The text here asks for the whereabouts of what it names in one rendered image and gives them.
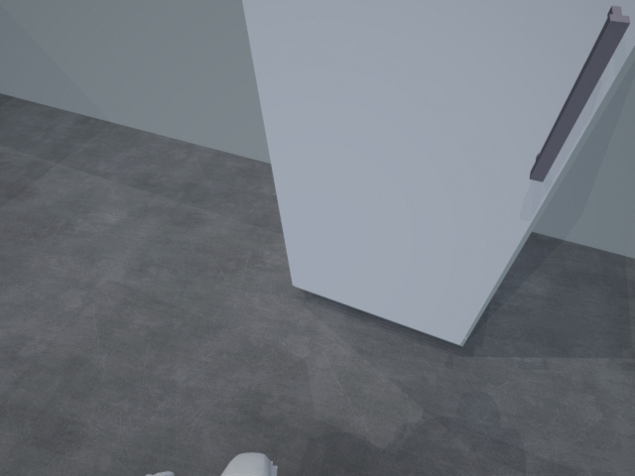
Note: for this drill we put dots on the robot left thigh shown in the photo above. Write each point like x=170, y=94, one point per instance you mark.
x=250, y=464

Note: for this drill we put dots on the fridge door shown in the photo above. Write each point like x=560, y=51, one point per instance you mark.
x=402, y=134

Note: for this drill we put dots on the handle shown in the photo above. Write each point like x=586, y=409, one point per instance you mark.
x=599, y=57

